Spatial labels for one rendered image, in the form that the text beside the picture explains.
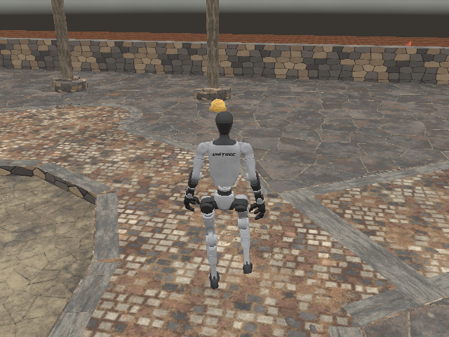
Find right robot upper arm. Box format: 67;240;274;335
239;142;257;182

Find left robot upper arm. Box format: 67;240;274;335
191;142;210;180

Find right robot shin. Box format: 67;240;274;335
240;218;250;265

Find right robot hand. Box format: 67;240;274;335
249;202;266;220

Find right robot forearm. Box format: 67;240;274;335
250;171;264;204

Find left robot shin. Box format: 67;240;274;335
206;235;217;279

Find robot shin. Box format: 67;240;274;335
240;218;250;265
206;235;217;279

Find left robot forearm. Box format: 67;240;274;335
185;170;199;199

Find left robot hand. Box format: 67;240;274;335
184;196;200;211

